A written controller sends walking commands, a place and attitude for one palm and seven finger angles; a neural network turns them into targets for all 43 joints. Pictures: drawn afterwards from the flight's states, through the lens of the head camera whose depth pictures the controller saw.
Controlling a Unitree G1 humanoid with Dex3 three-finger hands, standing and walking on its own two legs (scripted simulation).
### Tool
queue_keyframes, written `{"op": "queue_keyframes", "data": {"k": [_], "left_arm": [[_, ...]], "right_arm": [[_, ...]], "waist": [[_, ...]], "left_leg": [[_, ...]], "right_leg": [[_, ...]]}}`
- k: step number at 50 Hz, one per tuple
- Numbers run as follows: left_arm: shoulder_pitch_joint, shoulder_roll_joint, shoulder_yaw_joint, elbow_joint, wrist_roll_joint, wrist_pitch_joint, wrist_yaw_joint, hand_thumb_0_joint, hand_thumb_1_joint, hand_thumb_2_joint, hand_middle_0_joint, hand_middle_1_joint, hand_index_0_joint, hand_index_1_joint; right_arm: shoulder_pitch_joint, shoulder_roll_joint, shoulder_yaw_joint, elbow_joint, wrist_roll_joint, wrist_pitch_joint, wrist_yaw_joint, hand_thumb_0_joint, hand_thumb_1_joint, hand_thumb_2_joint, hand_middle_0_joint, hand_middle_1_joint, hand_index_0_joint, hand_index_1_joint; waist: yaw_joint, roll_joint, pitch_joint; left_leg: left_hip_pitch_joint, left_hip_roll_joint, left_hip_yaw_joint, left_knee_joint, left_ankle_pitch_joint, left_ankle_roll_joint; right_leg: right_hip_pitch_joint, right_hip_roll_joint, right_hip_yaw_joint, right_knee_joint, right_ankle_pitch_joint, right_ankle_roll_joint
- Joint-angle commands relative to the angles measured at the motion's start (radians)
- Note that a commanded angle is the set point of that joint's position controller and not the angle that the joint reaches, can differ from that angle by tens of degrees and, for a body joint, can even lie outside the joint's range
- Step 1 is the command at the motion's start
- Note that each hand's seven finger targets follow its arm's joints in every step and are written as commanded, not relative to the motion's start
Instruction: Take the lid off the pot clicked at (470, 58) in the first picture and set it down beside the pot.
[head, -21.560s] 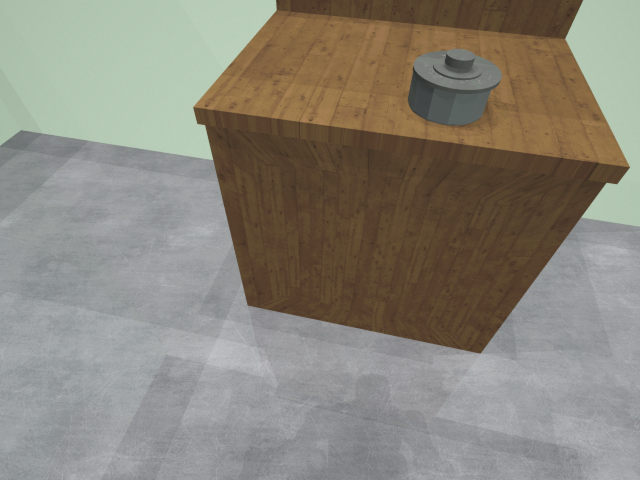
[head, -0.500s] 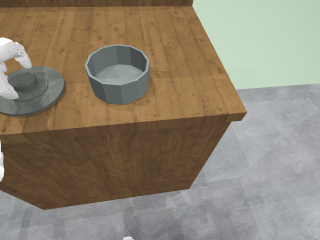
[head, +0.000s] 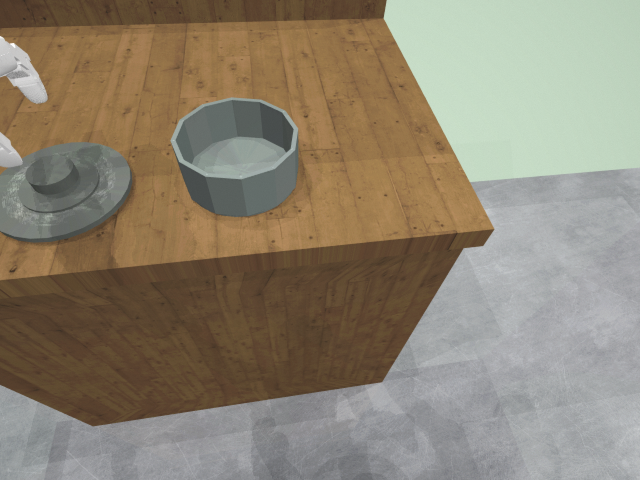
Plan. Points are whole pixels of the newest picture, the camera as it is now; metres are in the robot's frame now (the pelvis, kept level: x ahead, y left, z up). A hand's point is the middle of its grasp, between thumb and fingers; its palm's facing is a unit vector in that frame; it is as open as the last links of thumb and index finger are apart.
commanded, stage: raise the empty hand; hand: left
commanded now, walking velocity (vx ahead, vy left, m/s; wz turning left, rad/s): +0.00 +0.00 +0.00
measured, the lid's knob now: (52, 174) +0.48 +0.33 +0.10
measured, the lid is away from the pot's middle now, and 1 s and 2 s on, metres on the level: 0.23 0.23 0.23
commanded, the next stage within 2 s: draw the hand back to the body in 0.56 s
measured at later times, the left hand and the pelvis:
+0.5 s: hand out of the picture +0.46 +0.33 +0.25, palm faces -0.25 -0.14 -0.96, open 11.1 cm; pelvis +0.00 -0.01 +0.00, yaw +0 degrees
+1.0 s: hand out of the picture +0.46 +0.32 +0.25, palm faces -0.19 -0.11 -0.97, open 11.1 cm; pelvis +0.01 -0.02 +0.01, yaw +0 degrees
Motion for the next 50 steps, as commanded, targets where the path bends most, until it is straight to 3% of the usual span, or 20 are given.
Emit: {"op": "queue_keyframes", "data": {"k": [1,3,4,7,8,11,12,15,18,21,23,25,27,30,36,37,38,41,48,50], "left_arm": [[-0.474,0.293,0.090,-0.158,-0.004,0.009,0.027,0.000,-0.103,0.836,-0.438,-0.690,-0.438,-0.690],[-0.535,0.294,0.078,-0.225,0.002,0.012,0.025,0.000,-0.103,0.836,-0.438,-0.690,-0.438,-0.690],[-0.544,0.240,0.033,-0.211,0.003,0.019,0.023,0.000,-0.103,0.836,-0.438,-0.690,-0.438,-0.690],[-0.554,0.221,0.029,-0.225,-0.012,0.028,0.012,0.000,-0.103,0.836,-0.438,-0.690,-0.438,-0.690],[-0.578,0.284,0.074,-0.245,0.003,0.028,0.016,0.000,-0.103,0.836,-0.438,-0.690,-0.438,-0.690],[-0.533,0.282,0.061,-0.147,0.008,0.039,0.010,0.000,-0.103,0.836,-0.438,-0.690,-0.438,-0.690],[-0.548,0.245,0.028,-0.177,-0.002,0.040,0.005,0.000,-0.103,0.836,-0.438,-0.690,-0.438,-0.690],[-0.595,0.258,0.024,-0.167,0.014,0.055,0.004,0.000,-0.103,0.836,-0.438,-0.690,-0.438,-0.690],[-0.641,0.293,0.054,-0.228,0.019,0.056,0.002,0.000,-0.103,0.836,-0.438,-0.690,-0.438,-0.690],[-0.582,0.253,0.021,-0.120,0.016,0.070,-0.010,0.000,-0.103,0.836,-0.438,-0.690,-0.438,-0.690],[-0.622,0.323,0.064,-0.195,0.026,0.067,-0.009,0.000,-0.103,0.836,-0.438,-0.690,-0.438,-0.690],[-0.590,0.222,-0.017,-0.106,0.020,0.081,-0.015,0.000,-0.103,0.836,-0.438,-0.690,-0.438,-0.690],[-0.541,0.202,-0.035,-0.066,0.003,0.081,-0.021,0.000,-0.103,0.836,-0.438,-0.690,-0.438,-0.690],[-0.656,0.269,0.005,-0.174,0.023,0.078,-0.014,0.000,-0.103,0.836,-0.438,-0.690,-0.438,-0.690],[-0.584,0.272,0.029,-0.182,0.016,0.068,-0.017,0.000,-0.103,0.836,-0.438,-0.690,-0.438,-0.690],[-0.582,0.247,0.021,-0.256,0.003,0.064,-0.020,0.000,-0.103,0.836,-0.438,-0.690,-0.438,-0.690],[-0.596,0.301,0.071,-0.325,0.017,0.068,-0.012,0.000,-0.103,0.836,-0.438,-0.690,-0.438,-0.690],[-0.436,0.295,0.096,-0.270,-0.001,0.077,-0.015,0.000,-0.103,0.836,-0.438,-0.690,-0.438,-0.690],[-0.295,0.391,0.217,-0.531,-0.046,0.121,-0.010,0.000,-0.103,0.836,-0.438,-0.690,-0.438,-0.690],[-0.217,0.368,0.221,-0.547,-0.065,0.131,-0.015,0.000,-0.103,0.836,-0.438,-0.690,-0.438,-0.690]], "right_arm": [[0.042,-0.186,-0.056,-0.082,-0.006,-0.021,-0.007,0.000,-0.900,-0.900,0.200,0.300,0.200,0.300],[0.031,-0.190,-0.056,-0.086,-0.006,-0.018,-0.002,0.000,-0.900,-0.900,0.200,0.300,0.200,0.300],[0.024,-0.181,-0.056,-0.087,-0.004,-0.018,-0.003,0.000,-0.900,-0.900,0.200,0.300,0.200,0.300],[0.021,-0.185,-0.054,-0.085,-0.004,-0.026,0.001,0.000,-0.900,-0.900,0.200,0.300,0.200,0.300],[0.031,-0.187,-0.057,-0.084,-0.011,-0.023,0.002,0.000,-0.900,-0.900,0.200,0.300,0.200,0.300],[0.023,-0.182,-0.048,-0.085,-0.005,-0.021,-0.001,0.000,-0.900,-0.900,0.200,0.300,0.200,0.300],[0.012,-0.184,-0.045,-0.084,0.000,-0.024,0.000,0.000,-0.900,-0.900,0.200,0.300,0.200,0.300],[0.014,-0.183,-0.045,-0.083,-0.004,-0.022,0.000,0.000,-0.900,-0.900,0.200,0.300,0.200,0.300],[0.015,-0.184,-0.049,-0.083,-0.008,-0.027,0.002,0.000,-0.900,-0.900,0.200,0.300,0.200,0.300],[0.020,-0.182,-0.044,-0.073,-0.005,-0.030,0.001,0.000,-0.900,-0.900,0.200,0.300,0.200,0.300],[0.012,-0.189,-0.043,-0.081,-0.009,-0.028,0.004,0.000,-0.900,-0.900,0.200,0.300,0.200,0.300],[0.013,-0.179,-0.040,-0.072,-0.004,-0.029,0.003,0.000,-0.900,-0.900,0.200,0.300,0.200,0.300],[0.010,-0.187,-0.033,-0.066,0.004,-0.037,0.002,0.000,-0.900,-0.900,0.200,0.300,0.200,0.300],[0.016,-0.187,-0.043,-0.066,-0.007,-0.034,0.002,0.000,-0.900,-0.900,0.200,0.300,0.200,0.300],[0.011,-0.182,-0.048,-0.077,-0.005,-0.031,0.009,0.000,-0.900,-0.900,0.200,0.300,0.200,0.300],[-0.002,-0.181,-0.049,-0.088,-0.003,-0.032,0.014,0.000,-0.900,-0.900,0.200,0.300,0.200,0.300],[0.004,-0.182,-0.058,-0.097,-0.011,-0.024,0.021,0.000,-0.900,-0.900,0.200,0.300,0.200,0.300],[-0.014,-0.174,-0.055,-0.125,-0.004,-0.009,0.026,0.000,-0.900,-0.900,0.200,0.300,0.200,0.300],[-0.075,-0.172,-0.052,-0.192,0.001,0.002,0.039,0.000,-0.900,-0.900,0.200,0.300,0.200,0.300],[-0.094,-0.166,-0.048,-0.206,0.004,0.002,0.038,0.000,-0.900,-0.900,0.200,0.300,0.200,0.300]], "waist": [[-0.003,0.065,-0.380],[0.001,0.115,-0.418],[-0.008,0.125,-0.397],[-0.002,0.121,-0.392],[0.000,0.131,-0.435],[-0.002,0.065,-0.361],[0.000,0.096,-0.374],[-0.008,0.083,-0.353],[-0.001,0.127,-0.426],[-0.009,0.057,-0.338],[0.006,0.090,-0.411],[-0.013,0.061,-0.316],[-0.011,0.041,-0.272],[-0.012,0.097,-0.370],[-0.002,0.096,-0.377],[0.009,0.140,-0.417],[0.013,0.158,-0.485],[0.021,0.094,-0.400],[0.060,0.115,-0.470],[0.067,0.095,-0.427]], "left_leg": [[0.438,-0.016,-0.034,-0.040,0.314,0.012],[0.469,-0.012,-0.032,-0.044,0.353,0.008],[0.479,-0.015,-0.039,-0.039,0.361,0.009],[0.511,-0.009,-0.046,-0.048,0.383,0.008],[0.509,-0.013,-0.045,-0.047,0.378,0.009],[0.427,-0.022,-0.026,-0.057,0.315,0.012],[0.454,-0.016,-0.023,-0.059,0.364,0.009],[0.428,-0.018,-0.023,-0.075,0.279,0.010],[0.495,-0.014,-0.034,-0.068,0.352,0.010],[0.432,-0.018,-0.020,-0.079,0.288,0.012],[0.452,-0.020,-0.015,-0.081,0.328,0.012],[0.415,-0.019,-0.012,-0.087,0.278,0.012],[0.403,-0.020,-0.005,-0.099,0.253,0.010],[0.453,-0.019,-0.014,-0.093,0.290,0.016],[0.461,-0.019,-0.015,-0.080,0.370,0.015],[0.513,-0.014,-0.018,-0.069,0.473,0.013],[0.552,-0.010,-0.028,-0.063,0.502,0.012],[0.481,-0.018,-0.018,-0.055,0.492,0.015],[0.518,-0.018,-0.027,-0.055,0.574,0.021],[0.495,-0.020,-0.025,-0.057,0.556,0.022]], "right_leg": [[-0.066,0.081,-0.053,-0.059,0.220,-0.069],[-0.059,0.077,-0.052,-0.056,0.235,-0.069],[-0.085,0.078,-0.054,-0.060,0.225,-0.072],[-0.088,0.081,-0.061,-0.064,0.213,-0.076],[-0.063,0.079,-0.051,-0.066,0.224,-0.070],[-0.034,0.076,-0.051,-0.074,0.237,-0.068],[-0.035,0.074,-0.057,-0.068,0.251,-0.072],[-0.033,0.072,-0.051,-0.085,0.218,-0.069],[-0.022,0.073,-0.047,-0.083,0.231,-0.068],[-0.021,0.073,-0.053,-0.096,0.223,-0.066],[0.025,0.068,-0.043,-0.089,0.257,-0.064],[-0.017,0.069,-0.054,-0.101,0.227,-0.065],[-0.015,0.069,-0.059,-0.103,0.223,-0.068],[0.003,0.066,-0.044,-0.108,0.244,-0.065],[0.011,0.067,-0.046,-0.095,0.279,-0.066],[0.009,0.067,-0.051,-0.082,0.309,-0.071],[0.017,0.069,-0.042,-0.080,0.305,-0.065],[0.025,0.070,-0.048,-0.075,0.320,-0.066],[0.104,0.064,-0.038,-0.067,0.362,-0.062],[0.104,0.062,-0.044,-0.067,0.363,-0.060]]}}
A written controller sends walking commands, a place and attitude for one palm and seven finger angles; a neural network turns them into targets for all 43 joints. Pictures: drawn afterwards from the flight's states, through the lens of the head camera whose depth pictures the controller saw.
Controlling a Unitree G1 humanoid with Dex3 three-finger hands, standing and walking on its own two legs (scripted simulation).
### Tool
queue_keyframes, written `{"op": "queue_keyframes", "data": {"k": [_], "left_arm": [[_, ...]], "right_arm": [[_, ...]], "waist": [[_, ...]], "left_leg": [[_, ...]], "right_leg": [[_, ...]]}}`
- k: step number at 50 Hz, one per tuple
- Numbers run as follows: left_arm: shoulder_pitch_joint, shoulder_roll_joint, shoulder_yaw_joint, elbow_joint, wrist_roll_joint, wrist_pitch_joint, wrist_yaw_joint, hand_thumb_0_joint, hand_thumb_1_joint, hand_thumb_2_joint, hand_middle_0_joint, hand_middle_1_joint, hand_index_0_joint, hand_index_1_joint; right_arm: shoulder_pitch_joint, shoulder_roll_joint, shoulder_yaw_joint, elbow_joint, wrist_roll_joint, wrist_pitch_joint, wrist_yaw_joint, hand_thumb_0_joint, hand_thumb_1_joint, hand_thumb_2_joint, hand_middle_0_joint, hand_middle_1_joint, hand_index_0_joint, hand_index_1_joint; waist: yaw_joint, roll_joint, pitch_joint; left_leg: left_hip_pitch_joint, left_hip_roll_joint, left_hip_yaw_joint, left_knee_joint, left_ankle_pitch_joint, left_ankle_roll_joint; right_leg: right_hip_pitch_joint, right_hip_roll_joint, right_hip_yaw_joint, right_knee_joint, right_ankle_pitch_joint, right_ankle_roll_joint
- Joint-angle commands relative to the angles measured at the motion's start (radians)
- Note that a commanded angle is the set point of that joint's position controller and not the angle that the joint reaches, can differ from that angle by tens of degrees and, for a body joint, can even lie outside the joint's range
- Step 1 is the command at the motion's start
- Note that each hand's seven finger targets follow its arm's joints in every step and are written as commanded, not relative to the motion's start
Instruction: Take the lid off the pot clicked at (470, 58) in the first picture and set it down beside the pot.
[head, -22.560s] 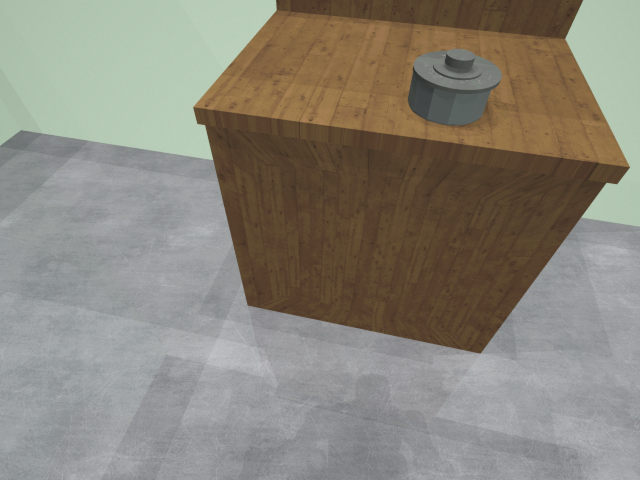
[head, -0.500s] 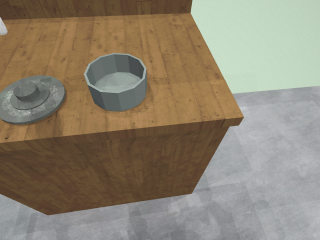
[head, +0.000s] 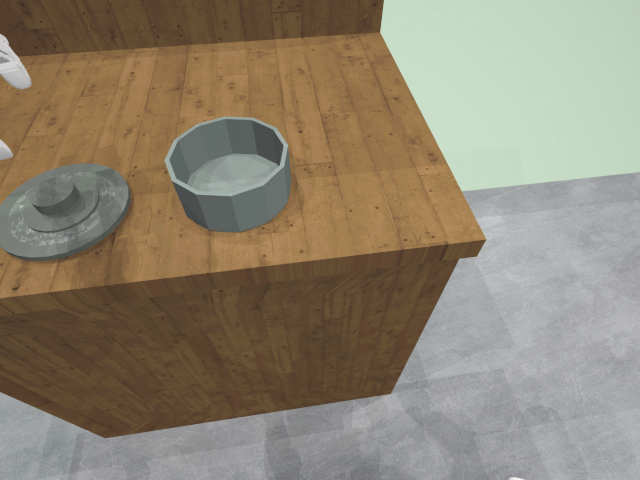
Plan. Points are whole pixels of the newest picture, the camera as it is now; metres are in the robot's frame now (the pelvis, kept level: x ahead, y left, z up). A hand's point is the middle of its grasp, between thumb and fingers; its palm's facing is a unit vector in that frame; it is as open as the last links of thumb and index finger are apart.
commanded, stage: draw the hand back to the body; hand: left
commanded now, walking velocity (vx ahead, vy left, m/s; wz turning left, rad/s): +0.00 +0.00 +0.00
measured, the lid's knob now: (54, 195) +0.47 +0.34 +0.10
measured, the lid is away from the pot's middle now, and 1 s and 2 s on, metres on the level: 0.23 0.23 0.23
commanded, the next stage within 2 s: step back with the hand held close in 1.92 s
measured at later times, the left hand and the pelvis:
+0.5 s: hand out of the picture +0.39 +0.27 +0.29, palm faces +0.50 -0.84 -0.20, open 10.7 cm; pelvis +0.00 -0.03 +0.01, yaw -1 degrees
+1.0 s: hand out of the picture +0.30 +0.24 +0.29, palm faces +0.53 -0.82 -0.20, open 8.4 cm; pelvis +0.00 -0.05 +0.01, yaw +0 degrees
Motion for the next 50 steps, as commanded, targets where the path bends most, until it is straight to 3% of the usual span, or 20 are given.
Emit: {"op": "queue_keyframes", "data": {"k": [1,3,5,7,8,9,10,12,13,16,17,21,22,28,30,35,38,42,46,50], "left_arm": [[-0.318,0.345,0.133,-0.265,-0.028,0.034,0.036,0.000,-0.103,0.836,-0.438,-0.690,-0.438,-0.690],[-0.315,0.331,0.125,-0.343,-0.043,0.049,0.035,0.000,-0.103,0.836,-0.438,-0.690,-0.438,-0.690],[-0.290,0.280,0.090,-0.305,-0.050,0.069,0.030,0.000,-0.103,0.836,-0.438,-0.690,-0.438,-0.690],[-0.304,0.287,0.091,-0.356,-0.064,0.074,0.031,0.000,-0.103,0.836,-0.438,-0.690,-0.438,-0.690],[-0.423,0.105,0.347,-0.493,-0.695,-0.051,0.228,0.000,-0.103,0.836,-0.438,-0.690,-0.438,-0.690],[-0.249,0.033,0.264,-0.404,-0.743,-0.080,0.319,0.000,-0.103,0.836,-0.438,-0.690,-0.438,-0.690],[-0.194,-0.016,0.281,-0.394,-0.840,-0.095,0.386,0.000,-0.103,0.836,-0.438,-0.690,-0.438,-0.690],[-0.145,0.026,0.362,-0.441,-0.940,-0.124,0.479,0.000,-0.103,0.836,-0.438,-0.690,-0.438,-0.690],[-0.160,0.045,0.386,-0.491,-0.954,-0.137,0.514,0.000,-0.103,0.836,-0.438,-0.690,-0.438,-0.690],[-0.161,0.014,0.401,-0.575,-0.977,-0.161,0.583,0.000,-0.028,0.841,-0.420,-0.660,-0.420,-0.660],[-0.133,0.020,0.416,-0.576,-0.983,-0.167,0.598,0.000,-0.003,0.842,-0.414,-0.651,-0.414,-0.651],[-0.034,-0.004,0.444,-0.699,-0.999,-0.190,0.633,0.000,0.097,0.849,-0.391,-0.612,-0.391,-0.612],[0.022,0.001,0.463,-0.676,-1.003,-0.188,0.638,0.000,0.122,0.850,-0.385,-0.602,-0.385,-0.602],[0.175,-0.040,0.481,-0.815,-1.021,-0.196,0.647,0.000,0.273,0.860,-0.349,-0.543,-0.349,-0.543],[0.235,-0.064,0.475,-0.802,-1.025,-0.185,0.645,0.000,0.323,0.863,-0.337,-0.524,-0.337,-0.524],[0.321,-0.063,0.512,-0.924,-1.037,-0.195,0.646,0.000,0.449,0.871,-0.307,-0.475,-0.307,-0.475],[0.360,-0.078,0.511,-0.898,-1.045,-0.188,0.644,0.000,0.524,0.876,-0.289,-0.446,-0.289,-0.446],[0.367,-0.132,0.479,-1.043,-1.049,-0.210,0.643,0.000,0.624,0.882,-0.266,-0.407,-0.266,-0.407],[0.469,-0.130,0.517,-1.006,-1.059,-0.201,0.646,0.000,0.724,0.889,-0.242,-0.368,-0.242,-0.368],[0.517,-0.163,0.512,-1.155,-1.064,-0.221,0.643,0.000,0.825,0.895,-0.218,-0.329,-0.218,-0.329]], "right_arm": [[-0.053,-0.154,-0.045,-0.151,0.000,-0.033,-0.004,0.000,-0.900,-0.900,0.200,0.300,0.200,0.300],[-0.080,-0.152,-0.041,-0.160,0.002,-0.031,-0.004,0.000,-0.900,-0.900,0.200,0.300,0.200,0.300],[-0.091,-0.146,-0.037,-0.157,0.003,-0.028,-0.011,0.000,-0.900,-0.900,0.200,0.300,0.200,0.300],[-0.127,-0.154,-0.033,-0.158,0.002,-0.033,-0.017,0.000,-0.900,-0.900,0.200,0.300,0.200,0.300],[0.028,-0.089,-0.031,-0.222,-0.002,-0.115,-0.020,0.000,-0.900,-0.900,0.200,0.300,0.200,0.300],[-0.034,-0.108,-0.004,-0.201,-0.009,-0.139,-0.033,0.000,-0.900,-0.900,0.200,0.300,0.200,0.300],[-0.030,-0.114,-0.010,-0.202,-0.012,-0.152,-0.043,0.000,-0.900,-0.900,0.200,0.300,0.200,0.300],[-0.056,-0.135,-0.006,-0.173,-0.022,-0.170,-0.055,0.000,-0.900,-0.900,0.200,0.300,0.200,0.300],[-0.062,-0.127,-0.002,-0.169,-0.026,-0.178,-0.057,0.000,-0.900,-0.900,0.200,0.300,0.200,0.300],[-0.086,-0.111,-0.001,-0.142,-0.037,-0.209,-0.059,0.000,-0.900,-0.900,0.200,0.300,0.200,0.300],[-0.094,-0.113,0.001,-0.128,-0.043,-0.219,-0.059,0.000,-0.900,-0.900,0.200,0.300,0.200,0.300],[-0.127,-0.103,-0.003,-0.123,-0.051,-0.261,-0.051,0.000,-0.900,-0.900,0.200,0.300,0.200,0.300],[-0.126,-0.106,-0.005,-0.114,-0.056,-0.264,-0.051,0.000,-0.900,-0.900,0.200,0.300,0.200,0.300],[-0.158,-0.101,-0.018,-0.111,-0.056,-0.293,-0.041,0.000,-0.900,-0.900,0.200,0.300,0.200,0.300],[-0.164,-0.099,-0.017,-0.106,-0.055,-0.291,-0.043,0.000,-0.900,-0.900,0.200,0.300,0.200,0.300],[-0.194,-0.092,-0.021,-0.110,-0.059,-0.307,-0.049,0.000,-0.900,-0.900,0.200,0.300,0.200,0.300],[-0.199,-0.088,-0.020,-0.098,-0.061,-0.309,-0.052,0.000,-0.900,-0.900,0.200,0.300,0.200,0.300],[-0.230,-0.073,-0.016,-0.111,-0.061,-0.331,-0.052,0.000,-0.900,-0.900,0.200,0.300,0.200,0.300],[-0.235,-0.070,-0.015,-0.097,-0.069,-0.332,-0.055,0.000,-0.900,-0.900,0.200,0.300,0.200,0.300],[-0.258,-0.055,-0.013,-0.114,-0.072,-0.345,-0.053,0.000,-0.900,-0.900,0.200,0.300,0.200,0.300]], "waist": [[0.053,0.053,-0.411],[0.054,0.058,-0.410],[0.042,0.014,-0.330],[0.048,0.038,-0.342],[0.028,0.024,-0.276],[0.043,0.017,-0.254],[0.042,-0.032,-0.240],[0.063,-0.061,-0.244],[0.070,-0.003,-0.252],[0.074,0.114,-0.245],[0.078,0.112,-0.210],[0.097,0.144,-0.258],[0.102,0.090,-0.233],[0.118,0.030,-0.246],[0.119,0.000,-0.204],[0.133,0.006,-0.206],[0.129,-0.026,-0.136],[0.134,0.048,-0.162],[0.142,-0.052,-0.118],[0.153,0.016,-0.158]], "left_leg": [[0.387,-0.022,-0.025,0.010,0.505,0.039],[0.395,-0.022,-0.026,0.006,0.517,0.039],[0.359,-0.026,-0.021,-0.012,0.406,0.038],[0.375,-0.031,-0.016,-0.023,0.384,0.036],[0.513,0.030,-0.015,-0.043,0.272,0.021],[0.548,0.051,-0.060,-0.072,0.211,0.018],[0.522,0.057,-0.059,-0.094,0.148,0.013],[0.476,0.043,-0.031,-0.101,0.147,0.011],[0.467,0.041,-0.024,-0.109,0.145,0.004],[0.481,0.038,-0.015,-0.123,0.189,-0.011],[0.466,0.037,-0.013,-0.126,0.186,-0.010],[0.501,0.037,-0.010,-0.135,0.280,-0.018],[0.483,0.037,-0.001,-0.131,0.290,-0.012],[0.489,0.028,0.023,-0.127,0.363,-0.002],[0.467,0.021,0.035,-0.132,0.327,0.002],[0.485,0.013,0.046,-0.125,0.336,0.008],[0.473,0.013,0.047,-0.131,0.286,0.008],[0.521,0.010,0.044,-0.134,0.299,0.007],[0.491,0.010,0.045,-0.146,0.271,0.008],[0.530,0.009,0.044,-0.144,0.313,0.006]], "right_leg": [[0.028,0.061,-0.050,-0.019,0.342,-0.055],[0.039,0.057,-0.048,-0.021,0.347,-0.055],[0.010,0.057,-0.056,-0.040,0.300,-0.054],[0.032,0.055,-0.055,-0.045,0.301,-0.064],[-0.065,0.046,-0.066,-0.078,0.211,-0.082],[-0.061,0.049,-0.054,-0.085,0.159,-0.082],[-0.039,0.049,-0.047,-0.103,0.157,-0.076],[0.038,0.048,-0.035,-0.117,0.200,-0.072],[0.061,0.039,-0.028,-0.121,0.202,-0.068],[0.094,0.036,-0.025,-0.139,0.237,-0.071],[0.102,0.038,-0.026,-0.148,0.236,-0.072],[0.162,0.039,-0.028,-0.143,0.315,-0.072],[0.173,0.039,-0.027,-0.146,0.337,-0.068],[0.222,0.033,-0.023,-0.141,0.453,-0.053],[0.215,0.031,-0.023,-0.151,0.445,-0.047],[0.234,0.022,-0.017,-0.154,0.492,-0.040],[0.200,0.021,-0.017,-0.178,0.444,-0.035],[0.200,0.024,-0.017,-0.183,0.426,-0.041],[0.204,0.021,-0.017,-0.193,0.418,-0.033],[0.226,0.020,-0.015,-0.189,0.457,-0.039]]}}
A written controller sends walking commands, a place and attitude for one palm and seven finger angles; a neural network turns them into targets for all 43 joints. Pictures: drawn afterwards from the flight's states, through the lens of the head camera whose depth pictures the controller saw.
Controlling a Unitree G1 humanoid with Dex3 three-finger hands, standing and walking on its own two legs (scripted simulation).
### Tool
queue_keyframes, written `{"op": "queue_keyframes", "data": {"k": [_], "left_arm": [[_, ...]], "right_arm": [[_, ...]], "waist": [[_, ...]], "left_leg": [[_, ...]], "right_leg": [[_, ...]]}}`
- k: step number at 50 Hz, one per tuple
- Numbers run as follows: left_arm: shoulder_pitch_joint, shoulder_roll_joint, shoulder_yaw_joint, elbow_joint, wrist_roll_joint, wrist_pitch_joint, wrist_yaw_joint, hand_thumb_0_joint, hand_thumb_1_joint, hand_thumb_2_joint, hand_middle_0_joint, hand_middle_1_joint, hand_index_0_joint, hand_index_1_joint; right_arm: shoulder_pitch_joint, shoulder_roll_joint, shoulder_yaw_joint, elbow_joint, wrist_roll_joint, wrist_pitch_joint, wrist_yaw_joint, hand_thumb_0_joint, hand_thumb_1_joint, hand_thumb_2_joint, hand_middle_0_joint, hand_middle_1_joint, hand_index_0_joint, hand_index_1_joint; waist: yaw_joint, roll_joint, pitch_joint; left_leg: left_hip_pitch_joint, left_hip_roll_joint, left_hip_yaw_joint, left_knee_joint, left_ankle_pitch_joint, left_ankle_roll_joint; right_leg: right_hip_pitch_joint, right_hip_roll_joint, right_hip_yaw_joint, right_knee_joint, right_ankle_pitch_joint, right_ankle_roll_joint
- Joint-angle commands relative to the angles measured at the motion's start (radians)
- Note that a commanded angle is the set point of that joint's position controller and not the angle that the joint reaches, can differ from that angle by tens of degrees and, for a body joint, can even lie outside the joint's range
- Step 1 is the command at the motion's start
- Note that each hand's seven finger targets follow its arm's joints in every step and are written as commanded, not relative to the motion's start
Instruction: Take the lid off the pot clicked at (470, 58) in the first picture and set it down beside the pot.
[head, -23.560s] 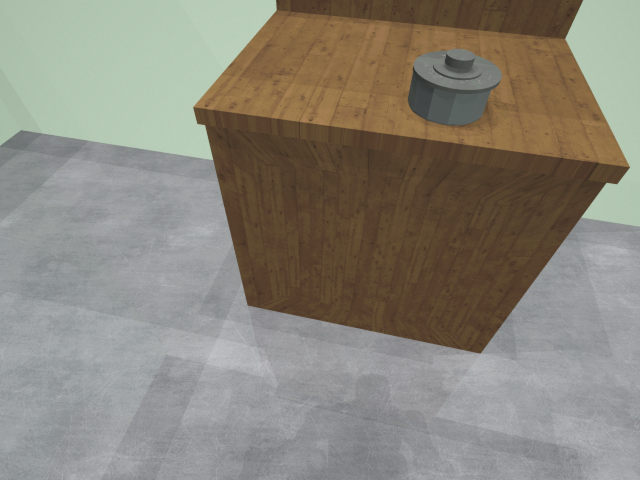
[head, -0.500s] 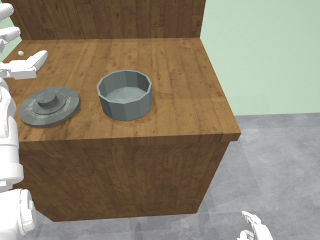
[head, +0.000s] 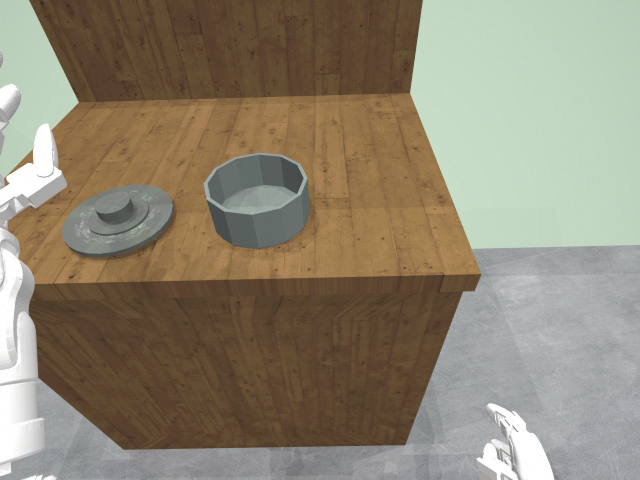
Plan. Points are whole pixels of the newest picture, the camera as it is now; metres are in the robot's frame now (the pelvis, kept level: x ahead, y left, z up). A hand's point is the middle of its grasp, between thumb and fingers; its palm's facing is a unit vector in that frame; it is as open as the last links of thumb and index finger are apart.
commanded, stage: draw the hand back to the body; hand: left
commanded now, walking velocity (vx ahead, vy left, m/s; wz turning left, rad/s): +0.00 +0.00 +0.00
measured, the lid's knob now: (114, 206) +0.47 +0.39 +0.08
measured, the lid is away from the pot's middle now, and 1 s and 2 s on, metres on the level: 0.23 0.23 0.23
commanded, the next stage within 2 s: step back with the hand held close in 0.92 s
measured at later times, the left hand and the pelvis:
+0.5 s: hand out of the picture +0.21 +0.27 +0.28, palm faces +0.52 -0.83 -0.21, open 7.5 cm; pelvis -0.02 +0.02 +0.00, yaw +0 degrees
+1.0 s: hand out of the picture +0.14 +0.27 +0.27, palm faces +0.53 -0.81 -0.25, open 7.4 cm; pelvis -0.03 +0.03 +0.00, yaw +1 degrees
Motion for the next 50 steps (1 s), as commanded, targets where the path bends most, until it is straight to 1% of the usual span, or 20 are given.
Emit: {"op": "queue_keyframes", "data": {"k": [1,3,5,8,10,13,16,18,21,25,28,33,35,36,37,41,45,46,48,50], "left_arm": [[-0.264,0.253,0.081,-0.304,-0.010,-0.065,0.008,0.000,0.850,0.897,-0.212,-0.319,-0.212,-0.319],[-0.251,0.238,0.072,-0.291,-0.014,-0.060,0.009,0.000,0.900,0.900,-0.200,-0.300,-0.200,-0.300],[-0.223,0.244,0.092,-0.333,-0.015,-0.066,0.011,0.000,0.900,0.900,-0.200,-0.300,-0.200,-0.300],[-0.156,0.216,0.091,-0.401,-0.018,-0.076,0.011,0.000,0.900,0.900,-0.200,-0.300,-0.200,-0.300],[-0.119,0.198,0.088,-0.421,-0.021,-0.076,0.010,0.000,0.900,0.900,-0.200,-0.300,-0.200,-0.300],[-0.093,0.174,0.071,-0.439,-0.022,-0.077,0.007,0.000,0.900,0.900,-0.200,-0.300,-0.200,-0.300],[-0.016,0.178,0.098,-0.504,-0.025,-0.089,0.009,0.000,0.900,0.900,-0.200,-0.300,-0.200,-0.300],[0.012,0.166,0.090,-0.555,-0.022,-0.097,0.007,0.000,0.900,0.900,-0.200,-0.300,-0.200,-0.300],[0.049,0.150,0.087,-0.548,-0.026,-0.094,0.008,0.000,0.900,0.900,-0.200,-0.300,-0.200,-0.300],[0.121,0.117,0.064,-0.623,-0.023,-0.107,0.005,0.000,0.900,0.900,-0.200,-0.300,-0.200,-0.300],[0.187,0.130,0.090,-0.662,-0.022,-0.114,0.008,0.000,0.900,0.900,-0.200,-0.300,-0.200,-0.300],[0.282,0.115,0.094,-0.703,-0.025,-0.121,0.006,0.000,0.900,0.900,-0.200,-0.300,-0.200,-0.300],[0.308,0.095,0.074,-0.752,-0.022,-0.125,0.003,0.000,0.900,0.900,-0.200,-0.300,-0.200,-0.300],[0.332,0.097,0.083,-0.750,-0.023,-0.126,0.004,0.000,0.900,0.900,-0.200,-0.300,-0.200,-0.300],[0.354,0.089,0.074,-0.782,-0.020,-0.128,0.003,0.000,0.900,0.900,-0.200,-0.300,-0.200,-0.300],[0.339,0.103,0.095,-0.778,-0.019,-0.130,0.013,0.000,0.900,0.900,-0.200,-0.300,-0.200,-0.300],[0.341,0.068,0.058,-0.781,-0.014,-0.131,0.011,0.000,0.900,0.900,-0.200,-0.300,-0.200,-0.300],[0.345,0.075,0.067,-0.753,-0.016,-0.128,0.012,0.000,0.900,0.900,-0.200,-0.300,-0.200,-0.300],[0.308,0.069,0.049,-0.786,-0.009,-0.131,0.012,0.000,0.900,0.900,-0.200,-0.300,-0.200,-0.300],[0.326,0.075,0.064,-0.774,-0.011,-0.131,0.015,0.000,0.900,0.900,-0.200,-0.300,-0.200,-0.300]], "right_arm": [[-0.152,-0.097,-0.035,-0.162,-0.006,-0.067,-0.003,0.000,-0.900,-0.900,0.200,0.300,0.200,0.300],[-0.151,-0.097,-0.033,-0.155,-0.007,-0.068,-0.004,0.000,-0.900,-0.900,0.200,0.300,0.200,0.300],[-0.157,-0.092,-0.033,-0.160,-0.009,-0.072,-0.007,0.000,-0.900,-0.900,0.200,0.300,0.200,0.300],[-0.169,-0.083,-0.031,-0.161,-0.014,-0.080,-0.007,0.000,-0.900,-0.900,0.200,0.300,0.200,0.300],[-0.171,-0.081,-0.033,-0.161,-0.016,-0.082,-0.005,0.000,-0.900,-0.900,0.200,0.300,0.200,0.300],[-0.179,-0.074,-0.029,-0.156,-0.017,-0.084,-0.005,0.000,-0.900,-0.900,0.200,0.300,0.200,0.300],[-0.183,-0.070,-0.031,-0.163,-0.023,-0.093,-0.006,0.000,-0.900,-0.900,0.200,0.300,0.200,0.300],[-0.189,-0.067,-0.030,-0.162,-0.026,-0.098,-0.002,0.000,-0.900,-0.900,0.200,0.300,0.200,0.300],[-0.190,-0.063,-0.029,-0.156,-0.027,-0.099,-0.003,0.000,-0.900,-0.900,0.200,0.300,0.200,0.300],[-0.198,-0.058,-0.028,-0.162,-0.031,-0.111,-0.001,0.000,-0.900,-0.900,0.200,0.300,0.200,0.300],[-0.193,-0.058,-0.030,-0.159,-0.036,-0.117,0.003,0.000,-0.900,-0.900,0.200,0.300,0.200,0.300],[-0.194,-0.051,-0.032,-0.160,-0.039,-0.127,0.004,0.000,-0.900,-0.900,0.200,0.300,0.200,0.300],[-0.197,-0.048,-0.031,-0.164,-0.040,-0.132,0.008,0.000,-0.900,-0.900,0.200,0.300,0.200,0.300],[-0.194,-0.048,-0.031,-0.164,-0.042,-0.134,0.009,0.000,-0.900,-0.900,0.200,0.300,0.200,0.300],[-0.196,-0.045,-0.031,-0.165,-0.040,-0.137,0.011,0.000,-0.900,-0.900,0.200,0.300,0.200,0.300],[-0.189,-0.044,-0.032,-0.155,-0.042,-0.146,0.006,0.000,-0.900,-0.900,0.200,0.300,0.200,0.300],[-0.190,-0.044,-0.031,-0.153,-0.042,-0.153,0.005,0.000,-0.900,-0.900,0.200,0.300,0.200,0.300],[-0.191,-0.043,-0.029,-0.150,-0.043,-0.153,0.003,0.000,-0.900,-0.900,0.200,0.300,0.200,0.300],[-0.195,-0.045,-0.029,-0.153,-0.042,-0.157,0.006,0.000,-0.900,-0.900,0.200,0.300,0.200,0.300],[-0.196,-0.041,-0.029,-0.152,-0.044,-0.158,0.005,0.000,-0.900,-0.900,0.200,0.300,0.200,0.300]], "waist": [[0.009,0.018,-0.221],[0.003,-0.019,-0.176],[0.011,-0.001,-0.187],[0.016,0.023,-0.190],[0.018,-0.021,-0.183],[0.013,0.015,-0.135],[0.026,-0.005,-0.155],[0.026,0.029,-0.161],[0.022,-0.015,-0.119],[0.025,0.036,-0.106],[0.029,0.024,-0.113],[0.030,0.014,-0.070],[0.029,0.025,-0.059],[0.032,0.002,-0.058],[0.029,0.034,-0.067],[0.027,0.014,-0.044],[0.024,0.028,-0.033],[0.027,0.008,-0.013],[0.023,0.046,-0.018],[0.029,0.018,-0.016]], "left_leg": [[0.214,-0.040,0.059,0.011,0.268,0.070],[0.207,-0.038,0.055,0.001,0.235,0.071],[0.211,-0.038,0.051,-0.007,0.215,0.070],[0.224,-0.037,0.050,-0.009,0.236,0.068],[0.217,-0.035,0.046,-0.014,0.227,0.067],[0.211,-0.033,0.044,-0.027,0.189,0.064],[0.214,-0.031,0.037,-0.025,0.195,0.065],[0.220,-0.031,0.034,-0.028,0.197,0.061],[0.202,-0.027,0.030,-0.036,0.156,0.060],[0.203,-0.025,0.021,-0.046,0.121,0.055],[0.196,-0.023,0.014,-0.049,0.119,0.052],[0.179,-0.019,0.011,-0.054,0.065,0.051],[0.173,-0.018,0.005,-0.056,0.059,0.047],[0.169,-0.018,0.002,-0.056,0.057,0.048],[0.180,-0.018,0.003,-0.056,0.053,0.047],[0.163,-0.017,-0.001,-0.055,0.021,0.046],[0.167,-0.016,-0.009,-0.065,-0.004,0.044],[0.156,-0.016,-0.009,-0.067,-0.012,0.045],[0.161,-0.018,-0.016,-0.075,-0.039,0.042],[0.153,-0.016,-0.021,-0.082,-0.058,0.041]], "right_leg": [[-0.090,-0.030,-0.012,-0.047,0.412,0.021],[-0.115,-0.027,-0.017,-0.064,0.364,0.022],[-0.108,-0.027,-0.015,-0.068,0.331,0.021],[-0.100,-0.026,-0.016,-0.066,0.345,0.016],[-0.099,-0.025,-0.019,-0.068,0.337,0.018],[-0.124,-0.025,-0.020,-0.085,0.278,0.016],[-0.104,-0.025,-0.018,-0.082,0.279,0.014],[-0.102,-0.026,-0.017,-0.079,0.275,0.011],[-0.124,-0.025,-0.020,-0.094,0.224,0.014],[-0.129,-0.026,-0.019,-0.102,0.171,0.008],[-0.117,-0.026,-0.021,-0.098,0.166,0.007],[-0.142,-0.029,-0.019,-0.117,0.102,0.009],[-0.142,-0.028,-0.021,-0.116,0.093,0.007],[-0.142,-0.028,-0.022,-0.116,0.090,0.007],[-0.138,-0.027,-0.019,-0.117,0.083,0.006],[-0.154,-0.031,-0.017,-0.124,0.053,0.005],[-0.162,-0.031,-0.020,-0.124,0.029,0.004],[-0.168,-0.031,-0.020,-0.127,0.020,0.006],[-0.170,-0.030,-0.017,-0.125,0.001,0.003],[-0.164,-0.029,-0.019,-0.124,-0.017,0.003]]}}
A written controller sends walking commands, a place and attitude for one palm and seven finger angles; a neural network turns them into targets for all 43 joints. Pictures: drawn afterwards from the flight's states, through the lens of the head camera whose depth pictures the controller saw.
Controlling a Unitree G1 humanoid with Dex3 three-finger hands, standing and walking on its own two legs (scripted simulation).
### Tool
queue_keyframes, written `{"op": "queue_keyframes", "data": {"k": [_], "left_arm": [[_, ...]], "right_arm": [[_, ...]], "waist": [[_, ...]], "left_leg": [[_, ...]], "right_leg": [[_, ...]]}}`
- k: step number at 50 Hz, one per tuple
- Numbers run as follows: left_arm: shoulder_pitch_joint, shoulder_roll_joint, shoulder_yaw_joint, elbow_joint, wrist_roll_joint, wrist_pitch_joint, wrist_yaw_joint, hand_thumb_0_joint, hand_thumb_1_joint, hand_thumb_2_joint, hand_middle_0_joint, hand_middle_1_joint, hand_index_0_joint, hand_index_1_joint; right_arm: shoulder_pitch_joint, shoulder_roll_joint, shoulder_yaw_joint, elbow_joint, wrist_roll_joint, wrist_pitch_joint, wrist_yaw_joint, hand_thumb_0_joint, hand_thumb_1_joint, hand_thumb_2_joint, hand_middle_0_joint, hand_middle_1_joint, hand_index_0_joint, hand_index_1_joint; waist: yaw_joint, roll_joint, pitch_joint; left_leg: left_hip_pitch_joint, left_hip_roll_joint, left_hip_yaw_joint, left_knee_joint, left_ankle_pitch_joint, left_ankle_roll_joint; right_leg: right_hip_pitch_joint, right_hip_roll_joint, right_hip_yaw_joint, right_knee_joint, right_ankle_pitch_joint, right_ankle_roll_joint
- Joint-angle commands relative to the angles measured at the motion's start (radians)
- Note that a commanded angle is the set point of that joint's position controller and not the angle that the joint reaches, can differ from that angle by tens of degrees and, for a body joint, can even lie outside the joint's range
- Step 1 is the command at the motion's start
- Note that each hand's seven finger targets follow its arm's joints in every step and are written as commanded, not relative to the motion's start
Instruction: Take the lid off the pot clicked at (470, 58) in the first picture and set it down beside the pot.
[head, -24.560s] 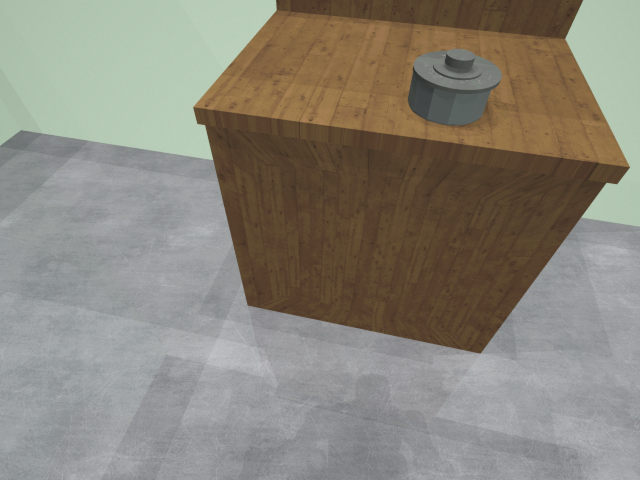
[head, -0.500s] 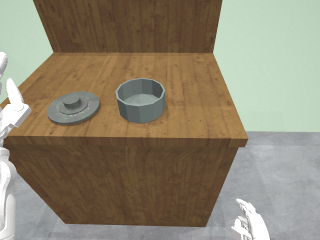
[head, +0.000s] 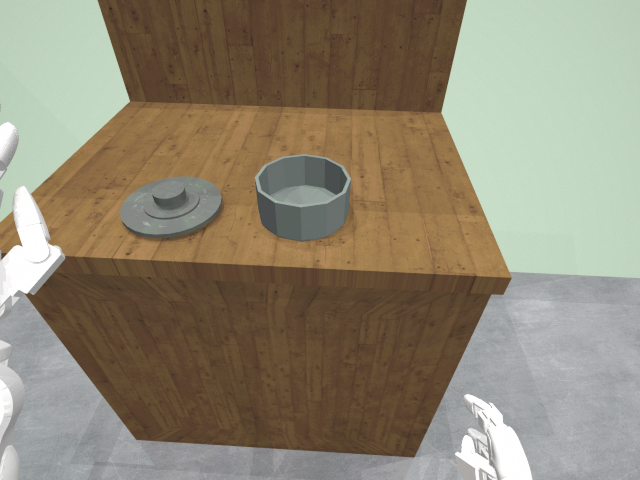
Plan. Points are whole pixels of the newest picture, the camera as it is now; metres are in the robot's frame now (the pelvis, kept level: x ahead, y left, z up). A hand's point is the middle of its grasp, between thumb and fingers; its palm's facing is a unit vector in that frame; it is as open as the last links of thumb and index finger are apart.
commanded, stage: step back with the hand held close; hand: left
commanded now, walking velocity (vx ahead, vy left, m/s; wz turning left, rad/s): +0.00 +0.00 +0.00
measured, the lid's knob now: (169, 193) +0.51 +0.35 +0.08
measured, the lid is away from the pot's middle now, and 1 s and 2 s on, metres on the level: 0.23 0.23 0.23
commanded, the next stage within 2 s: stop stepping back and stand still in 1.30 s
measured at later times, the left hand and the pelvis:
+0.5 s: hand (50, 277) +0.17 +0.25 +0.26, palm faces +0.43 -0.76 -0.48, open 7.4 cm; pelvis -0.03 +0.03 -0.01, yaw -1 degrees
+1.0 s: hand out of the picture +0.10 +0.26 +0.26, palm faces +0.50 -0.77 -0.40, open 7.4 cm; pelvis -0.09 +0.04 -0.02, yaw +0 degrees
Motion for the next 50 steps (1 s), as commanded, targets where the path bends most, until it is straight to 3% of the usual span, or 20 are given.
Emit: {"op": "queue_keyframes", "data": {"k": [1,2,4,6,9,12,15,22,26,31,33,36,38,40,43,45,46,47,48,50], "left_arm": [[-0.185,0.193,0.077,-0.194,-0.003,-0.050,0.010,0.000,0.900,0.900,-0.200,-0.300,-0.200,-0.300],[-0.305,0.358,0.223,-0.227,0.012,-0.097,0.032,0.000,0.900,0.900,-0.200,-0.300,-0.200,-0.300],[-0.189,0.259,0.138,-0.177,0.025,-0.112,0.032,0.000,0.900,0.900,-0.200,-0.300,-0.200,-0.300],[-0.076,0.217,0.099,-0.171,0.031,-0.087,0.023,0.000,0.900,0.900,-0.200,-0.300,-0.200,-0.300],[-0.046,0.237,0.116,-0.222,0.028,-0.085,0.027,0.000,0.900,0.900,-0.200,-0.300,-0.200,-0.300],[-0.005,0.288,0.183,-0.320,0.028,-0.102,0.037,0.000,0.900,0.900,-0.200,-0.300,-0.200,-0.300],[0.065,0.294,0.216,-0.365,0.028,-0.112,0.040,0.000,0.900,0.900,-0.200,-0.300,-0.200,-0.300],[0.145,0.324,0.277,-0.404,0.026,-0.132,0.062,0.000,0.900,0.900,-0.200,-0.300,-0.200,-0.300],[0.095,0.296,0.250,-0.346,0.028,-0.135,0.077,0.000,0.900,0.900,-0.200,-0.300,-0.200,-0.300],[0.033,0.286,0.214,-0.276,0.033,-0.133,0.093,0.000,0.900,0.900,-0.200,-0.300,-0.200,-0.300],[0.022,0.277,0.196,-0.273,0.036,-0.130,0.098,0.000,0.900,0.900,-0.200,-0.300,-0.200,-0.300],[0.005,0.277,0.189,-0.279,0.036,-0.129,0.097,0.000,0.900,0.900,-0.200,-0.300,-0.200,-0.300],[0.011,0.280,0.197,-0.302,0.037,-0.134,0.100,0.000,0.900,0.900,-0.200,-0.300,-0.200,-0.300],[0.017,0.275,0.213,-0.337,0.040,-0.136,0.098,0.000,0.900,0.900,-0.200,-0.300,-0.200,-0.300],[0.043,0.300,0.238,-0.368,0.036,-0.138,0.088,0.000,0.900,0.900,-0.200,-0.300,-0.200,-0.300],[0.074,0.303,0.237,-0.381,0.034,-0.136,0.082,0.000,0.900,0.900,-0.200,-0.300,-0.200,-0.300],[0.080,0.313,0.237,-0.382,0.034,-0.136,0.082,0.000,0.900,0.900,-0.200,-0.300,-0.200,-0.300],[0.101,0.348,0.261,-0.380,0.034,-0.143,0.090,0.000,0.900,0.900,-0.200,-0.300,-0.200,-0.300],[0.037,0.342,0.225,-0.412,0.039,-0.152,0.097,0.000,0.900,0.900,-0.200,-0.300,-0.200,-0.300],[0.037,0.301,0.214,-0.346,0.041,-0.124,0.095,0.000,0.900,0.900,-0.200,-0.300,-0.200,-0.300]], "right_arm": [[-0.190,-0.105,-0.038,-0.177,-0.001,-0.069,-0.008,0.000,-0.900,-0.900,0.200,0.300,0.200,0.300],[-0.160,-0.135,-0.021,-0.238,0.016,-0.030,0.000,0.000,-0.900,-0.900,0.200,0.300,0.200,0.300],[-0.138,-0.132,-0.045,-0.224,0.013,-0.019,-0.005,0.000,-0.900,-0.900,0.200,0.300,0.200,0.300],[-0.098,-0.130,-0.056,-0.233,0.020,0.005,0.008,0.000,-0.900,-0.900,0.200,0.300,0.200,0.300],[-0.090,-0.143,-0.066,-0.265,0.029,0.028,0.007,0.000,-0.900,-0.900,0.200,0.300,0.200,0.300],[-0.090,-0.148,-0.071,-0.297,0.030,0.034,0.005,0.000,-0.900,-0.900,0.200,0.300,0.200,0.300],[-0.074,-0.146,-0.082,-0.319,0.030,0.031,0.010,0.000,-0.900,-0.900,0.200,0.300,0.200,0.300],[-0.029,-0.141,-0.095,-0.305,0.033,0.005,0.015,0.000,-0.900,-0.900,0.200,0.300,0.200,0.300],[-0.011,-0.140,-0.097,-0.288,0.041,-0.002,0.005,0.000,-0.900,-0.900,0.200,0.300,0.200,0.300],[-0.001,-0.139,-0.093,-0.270,0.043,-0.002,-0.008,0.000,-0.900,-0.900,0.200,0.300,0.200,0.300],[0.004,-0.138,-0.088,-0.262,0.040,-0.003,-0.012,0.000,-0.900,-0.900,0.200,0.300,0.200,0.300],[-0.009,-0.143,-0.084,-0.273,0.041,-0.004,-0.014,0.000,-0.900,-0.900,0.200,0.300,0.200,0.300],[-0.019,-0.145,-0.080,-0.286,0.036,-0.008,-0.018,0.000,-0.900,-0.900,0.200,0.300,0.200,0.300],[-0.040,-0.151,-0.081,-0.305,0.028,-0.013,-0.013,0.000,-0.900,-0.900,0.200,0.300,0.200,0.300],[-0.025,-0.136,-0.098,-0.299,0.015,-0.010,-0.001,0.000,-0.900,-0.900,0.200,0.300,0.200,0.300],[-0.034,-0.122,-0.100,-0.301,0.018,-0.005,0.011,0.000,-0.900,-0.900,0.200,0.300,0.200,0.300],[-0.027,-0.111,-0.099,-0.297,0.021,0.000,0.013,0.000,-0.900,-0.900,0.200,0.300,0.200,0.300],[0.003,-0.100,-0.099,-0.277,0.018,0.001,0.015,0.000,-0.900,-0.900,0.200,0.300,0.200,0.300],[0.019,-0.099,-0.093,-0.253,0.016,0.004,0.015,0.000,-0.900,-0.900,0.200,0.300,0.200,0.300],[0.026,-0.101,-0.105,-0.234,0.029,0.007,0.017,0.000,-0.900,-0.900,0.200,0.300,0.200,0.300]], "waist": [[-0.016,0.034,-0.046],[-0.051,0.097,0.049],[-0.063,-0.088,-0.015],[-0.081,-0.147,-0.069],[-0.091,-0.030,-0.097],[-0.069,0.109,-0.180],[-0.065,0.131,-0.229],[-0.087,0.053,-0.248],[-0.109,0.038,-0.166],[-0.120,-0.031,-0.100],[-0.126,-0.042,-0.092],[-0.124,-0.038,-0.078],[-0.119,0.061,-0.070],[-0.105,0.216,-0.097],[-0.096,0.223,-0.168],[-0.090,0.147,-0.176],[-0.098,0.043,-0.157],[-0.107,-0.082,-0.174],[-0.112,-0.175,-0.186],[-0.120,-0.242,-0.173]], "left_leg": [[0.120,0.013,-0.016,-0.084,-0.095,0.007],[0.017,0.024,-0.048,-0.052,-0.217,0.022],[0.036,0.005,-0.069,0.117,-0.144,0.029],[0.053,0.020,-0.064,0.193,-0.042,0.027],[0.003,0.062,-0.084,0.098,0.055,0.026],[-0.045,0.110,-0.145,-0.011,0.198,0.044],[-0.080,0.142,-0.173,-0.041,0.240,0.050],[-0.188,0.117,-0.155,-0.021,-0.067,0.033],[-0.209,0.098,-0.139,0.027,-0.247,0.014],[-0.156,0.068,-0.124,0.159,-0.296,-0.001],[-0.138,0.068,-0.131,0.195,-0.262,0.002],[-0.178,0.084,-0.162,0.160,-0.294,0.010],[-0.244,0.120,-0.215,0.026,-0.401,0.022],[-0.440,0.184,-0.302,-0.208,-0.603,0.044],[-0.495,0.215,-0.288,-0.246,-0.539,0.060],[-0.465,0.161,-0.207,-0.137,-0.461,0.037],[-0.405,0.096,-0.133,0.013,-0.400,0.007],[-0.259,0.029,-0.076,0.257,-0.275,-0.027],[-0.182,-0.015,-0.020,0.460,-0.214,-0.047],[-0.185,0.018,-0.064,0.623,-0.270,-0.019]], "right_leg": [[-0.217,-0.001,-0.008,-0.100,-0.064,-0.037],[-0.325,-0.046,0.066,-0.135,-0.128,-0.034],[-0.415,-0.119,0.120,-0.159,-0.130,-0.050],[-0.435,-0.168,0.100,-0.106,-0.010,-0.064],[-0.376,-0.125,0.052,0.002,0.105,-0.042],[-0.266,-0.039,0.007,0.129,0.145,-0.011],[-0.241,-0.004,-0.002,0.210,0.082,-0.004],[-0.219,-0.040,0.025,0.156,0.051,-0.020],[-0.336,-0.073,0.048,0.092,-0.075,-0.041],[-0.530,-0.127,0.091,0.003,-0.260,-0.069],[-0.565,-0.144,0.096,0.011,-0.222,-0.073],[-0.559,-0.121,0.070,0.055,-0.216,-0.060],[-0.511,-0.061,0.030,0.119,-0.268,-0.046],[-0.310,0.032,-0.026,0.314,-0.269,-0.028],[-0.186,0.060,-0.023,0.443,-0.229,-0.026],[-0.180,0.019,-0.009,0.261,-0.216,-0.052],[-0.269,-0.059,0.063,0.097,-0.223,-0.081],[-0.430,-0.214,0.233,-0.056,-0.209,-0.134],[-0.515,-0.355,0.321,-0.104,-0.072,-0.176],[-0.565,-0.365,0.250,-0.040,0.074,-0.171]]}}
